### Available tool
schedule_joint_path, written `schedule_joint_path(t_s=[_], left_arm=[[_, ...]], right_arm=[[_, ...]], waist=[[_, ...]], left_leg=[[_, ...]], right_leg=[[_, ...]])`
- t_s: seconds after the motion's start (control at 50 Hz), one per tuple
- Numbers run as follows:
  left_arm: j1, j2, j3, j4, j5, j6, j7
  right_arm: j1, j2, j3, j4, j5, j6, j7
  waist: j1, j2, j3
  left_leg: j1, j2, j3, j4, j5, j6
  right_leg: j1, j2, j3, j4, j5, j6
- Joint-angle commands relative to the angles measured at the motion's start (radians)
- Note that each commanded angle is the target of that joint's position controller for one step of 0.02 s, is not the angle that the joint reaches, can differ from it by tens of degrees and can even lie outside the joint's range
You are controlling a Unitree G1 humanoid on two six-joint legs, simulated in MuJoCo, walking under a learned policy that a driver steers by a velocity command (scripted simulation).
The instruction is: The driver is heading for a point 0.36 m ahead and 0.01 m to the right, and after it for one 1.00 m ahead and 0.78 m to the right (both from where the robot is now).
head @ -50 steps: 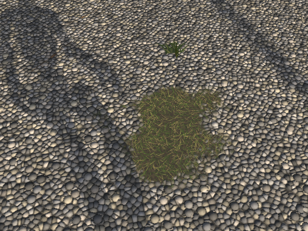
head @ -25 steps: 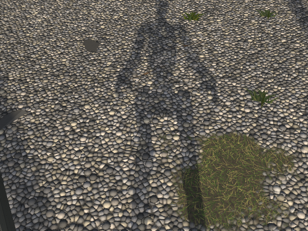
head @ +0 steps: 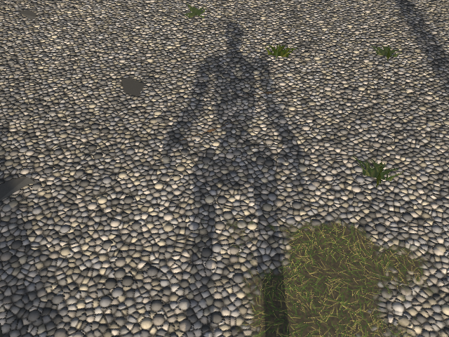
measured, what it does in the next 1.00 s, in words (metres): walks ahead, turning right: right foot, then left foot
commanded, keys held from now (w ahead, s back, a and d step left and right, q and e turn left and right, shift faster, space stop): w+shift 0.30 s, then w+e+shift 0.70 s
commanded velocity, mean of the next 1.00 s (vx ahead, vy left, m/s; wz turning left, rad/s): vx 0.88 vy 0.00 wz -0.46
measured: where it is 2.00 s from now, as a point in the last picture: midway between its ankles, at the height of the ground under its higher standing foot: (402, 152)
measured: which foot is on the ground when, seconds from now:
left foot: down 0.00-0.14, up 0.16-0.60, down 0.62-1.00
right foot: up 0.00-0.12, down 0.14-0.62, up 0.64-1.00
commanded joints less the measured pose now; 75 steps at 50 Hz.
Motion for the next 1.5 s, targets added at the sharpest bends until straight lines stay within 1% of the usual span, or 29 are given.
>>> schedule_joint_path(t_s=[0.02, 0.06, 0.08, 0.14, 0.16, 0.18, 0.2, 0.24, 0.32, 0.5, 0.56, 0.6, 0.62, 0.64, 0.66, 0.7, 0.76, 0.92, 1.0, 1.06, 1.08, 1.1, 1.12, 1.18, 1.22, 1.3, 1.42, 1.48, 1.5], left_arm=[[-0.17, 0.058, 0.005, -0.116, 0.008, -0.06, -0.015], [-0.155, 0.042, -0.003, -0.11, 0.01, -0.061, -0.029], [-0.116, 0.042, -0.004, -0.093, 0.089, -0.007, -0.055], [0.304, 0.14, 0.043, 0.046, 0.078, 0.011, -0.032], [0.509, 0.245, 0.056, 0.074, 0.106, -0.005, -0.015], [0.4, 0.27, 0.043, 0.038, 0.106, -0.013, -0.008], [0.23, 0.224, 0.032, 0.005, 0.097, -0.007, -0.007], [0.124, 0.149, 0.013, 0.002, 0.067, -0.021, -0.02], [0.193, 0.086, -0.007, 0.069, 0.052, -0.045, -0.02], [0.315, 0.106, -0.001, 0.137, 0.036, -0.056, 0.004], [0.284, 0.143, 0.008, 0.148, 0.038, -0.049, 0.012], [0.247, 0.184, 0.02, 0.151, 0.045, -0.047, 0.002], [0.224, 0.142, 0.012, 0.122, 0.044, -0.052, -0.006], [0.317, -0.025, -0.023, 0.073, 0.002, -0.055, -0.01], [0.242, 0.068, -0.009, 0.073, 0.008, -0.045, -0.008], [0.115, 0.084, -0.002, 0.068, 0.038, -0.028, -0.021], [0.075, 0.021, -0.011, 0.046, 0.068, 0.016, -0.049], [-0.227, 0.037, -0.042, -0.1, 0.063, 0.049, -0.1], [-0.22, 0.072, -0.039, -0.087, 0.054, 0.036, -0.095], [0.244, 0.18, 0.018, 0.046, 0.049, 0.032, -0.052], [0.272, 0.223, 0.046, 0.081, 0.046, 0.037, -0.023], [0.144, 0.331, 0.061, 0.046, 0.062, 0.053, -0.015], [0.188, 0.356, 0.074, 0.015, 0.064, 0.06, -0.017], [0.114, 0.238, 0.047, 0.045, 0.053, 0.026, 0.005], [0.071, 0.183, 0.023, 0.034, 0.044, -0.003, 0.008], [0.099, 0.19, 0.025, 0.036, 0.041, -0.035, -0.005], [0.16, 0.229, 0.046, 0.056, 0.027, -0.034, -0.007], [0.063, 0.295, 0.056, 0.039, 0.049, -0.037, -0.009], [0.043, 0.154, 0.019, 0.009, 0.057, -0.048, -0.009]], right_arm=[[0.009, -0.165, -0.05, -0.042, 0.008, -0.033, -0.002], [-0.033, -0.191, -0.058, -0.052, 0.014, -0.034, 0.01], [-0.004, -0.227, -0.067, -0.02, -0.063, -0.038, 0.03], [-0.074, -0.169, -0.054, -0.021, -0.067, -0.049, 0.041], [-0.161, -0.059, -0.023, -0.072, -0.078, -0.059, 0.038], [-0.127, -0.036, -0.017, -0.114, -0.049, -0.07, 0.033], [-0.092, -0.088, -0.025, -0.1, -0.047, -0.068, 0.034], [-0.07, -0.146, -0.034, -0.058, -0.073, -0.058, 0.055], [-0.143, -0.108, -0.015, -0.063, -0.069, -0.017, 0.075], [-0.483, -0.091, 0.019, -0.173, -0.047, -0.029, 0.074], [-0.42, -0.122, 0.013, -0.169, -0.049, -0.041, 0.061], [-0.084, -0.2, -0.022, -0.077, -0.044, -0.053, 0.023], [0.124, -0.283, -0.047, -0.052, -0.069, -0.06, -0.004], [0.151, -0.363, -0.065, -0.051, -0.107, -0.059, -0.005], [0.068, -0.295, -0.058, -0.069, -0.088, -0.052, -0.003], [-0.044, -0.165, -0.029, -0.05, -0.078, -0.056, 0.0], [-0.019, -0.096, -0.008, 0.013, -0.061, -0.074, 0.004], [0.009, -0.141, -0.015, 0.075, -0.047, -0.118, 0.01], [0.104, -0.237, -0.028, 0.086, -0.045, -0.087, -0.009], [0.028, -0.312, -0.052, 0.04, -0.057, -0.029, -0.015], [0.037, -0.261, -0.045, 0.044, -0.064, -0.027, 0.001], [0.075, -0.115, -0.011, -0.049, -0.065, -0.042, 0.017], [-0.025, -0.171, -0.009, -0.134, -0.053, -0.074, 0.013], [-0.1, -0.176, 0.006, -0.129, -0.07, -0.093, 0.009], [-0.06, -0.164, 0.01, -0.115, -0.095, -0.047, 0.013], [-0.286, -0.114, 0.035, -0.214, -0.075, -0.024, 0.032], [-0.345, -0.155, 0.029, -0.25, -0.044, -0.036, 0.033], [0.084, -0.284, -0.031, -0.146, -0.037, -0.042, -0.01], [0.292, -0.35, -0.054, -0.111, -0.067, -0.047, -0.033]], waist=[[-0.045, 0.11, 0.116], [-0.024, 0.144, 0.085], [-0.005, 0.176, 0.057], [0.221, -0.026, 0.015], [0.32, -0.341, -0.055], [0.222, -0.392, -0.014], [0.108, -0.182, 0.064], [0.036, -0.032, 0.081], [0.035, -0.085, 0.148], [0.102, -0.051, 0.176], [0.052, -0.076, 0.109], [-0.101, -0.07, -0.097], [-0.185, 0.004, -0.244], [-0.101, 0.3, -0.417], [-0.096, 0.259, -0.346], [-0.053, 0.081, -0.074], [0.011, 0.107, 0.044], [0.055, 0.03, 0.215], [0.082, 0.058, 0.137], [0.305, 0.098, -0.106], [0.274, -0.019, -0.088], [0.098, -0.263, -0.071], [0.157, -0.132, -0.214], [0.042, 0.102, 0.059], [-0.022, 0.111, 0.088], [0.022, 0.06, 0.167], [0.079, -0.034, 0.078], [-0.169, -0.034, -0.154], [-0.226, 0.101, -0.277]], left_leg=[[0.157, 0.303, -0.352, -0.27, -0.216, 0.176], [0.011, 0.239, -0.22, -0.26, -0.134, 0.148], [-0.077, 0.188, -0.156, -0.277, -0.183, 0.137], [-0.425, 0.089, -0.028, 0.135, -0.026, 0.103], [-0.585, -0.014, 0.058, 0.638, -0.176, 0.063], [-0.782, -0.126, -0.115, 0.842, -0.214, 0.074], [-0.834, -0.015, -0.131, 0.904, -0.064, 0.088], [-0.683, 0.107, -0.046, 0.778, 0.093, 0.056], [-0.669, 0.146, 0.028, 0.681, 0.229, -0.01], [-0.523, 0.07, 0.096, 0.187, 0.4, -0.073], [-0.333, 0.018, 0.111, 0.095, 0.27, -0.041], [0.127, -0.011, 0.118, 0.1, 0.169, -0.004], [0.42, 0.198, -0.084, 0.102, -0.109, 0.021], [0.656, 0.503, -0.613, -0.06, -0.588, 0.092], [0.522, 0.485, -0.785, -0.211, -0.682, 0.095], [0.251, 0.4, -0.416, -0.196, -0.316, 0.067], [0.058, 0.334, -0.138, -0.251, -0.062, 0.031], [-0.033, 0.251, 0.32, -0.389, 0.387, -0.011], [0.198, 0.259, 0.394, -0.183, 1.238, -0.039], [0.097, 0.31, 0.338, 0.473, 1.348, -0.008], [-0.143, 0.187, 0.324, 0.832, 0.593, -0.031], [-0.575, 0.008, 0.253, 1.207, -0.173, -0.092], [-0.727, 0.008, 0.027, 1.248, -0.112, -0.089], [-0.639, 0.134, -0.012, 0.965, -0.01, -0.088], [-0.52, 0.166, -0.012, 0.845, -0.04, -0.122], [-0.431, 0.152, 0.059, 0.471, 0.184, -0.152], [-0.21, 0.049, 0.055, 0.105, 0.42, -0.09], [0.261, 0.035, 0.052, 0.127, 0.173, -0.066], [0.493, 0.244, -0.168, 0.119, -0.187, -0.045]], right_leg=[[-0.339, -0.084, 0.059, -0.062, 0.047, -0.016], [-0.107, -0.046, 0.001, -0.175, 0.096, -0.001], [0.078, 0.018, -0.075, -0.232, 0.086, 0.001], [0.639, 0.058, -0.105, -0.279, 0.062, -0.004], [0.705, -0.212, 0.281, -0.467, -0.372, -0.036], [0.613, -0.343, 0.852, -0.759, -0.666, -0.087], [0.537, -0.391, 0.838, -0.743, -0.673, -0.13], [0.373, -0.283, 0.545, -0.696, -0.399, -0.116], [0.294, -0.173, 0.338, -0.785, -0.139, -0.138], [0.386, -0.146, 0.265, -0.814, 0.392, -0.202], [0.447, -0.154, 0.25, -0.658, 0.762, -0.173], [0.329, -0.096, 0.2, -0.252, 0.96, -0.133], [0.113, -0.03, 0.173, 0.076, 0.687, -0.122], [-0.207, 0.094, 0.113, 0.409, -0.088, -0.102], [-0.29, 0.061, 0.126, 0.514, -0.034, -0.127], [-0.31, -0.039, 0.095, 0.47, 0.121, -0.12], [-0.267, -0.098, 0.086, 0.415, 0.138, -0.088], [-0.259, -0.091, -0.071, 0.052, 0.455, -0.102], [-0.087, 0.059, -0.215, -0.088, 0.386, -0.172], [0.429, 0.143, -0.141, -0.141, 0.17, -0.236], [0.608, 0.097, -0.011, -0.199, 0.082, -0.261], [0.77, -0.13, 0.498, -0.297, 0.153, -0.383], [0.862, -0.217, 0.799, -0.514, -0.01, -0.475], [0.446, -0.151, 0.627, -0.631, 0.107, -0.361], [0.252, -0.076, 0.495, -0.64, 0.211, -0.347], [0.057, 0.032, 0.381, -0.7, 0.319, -0.309], [0.264, 0.008, 0.405, -0.59, 0.702, -0.191], [0.224, 0.049, 0.379, -0.06, 0.919, -0.12], [0.049, 0.116, 0.313, 0.306, 0.466, -0.115]])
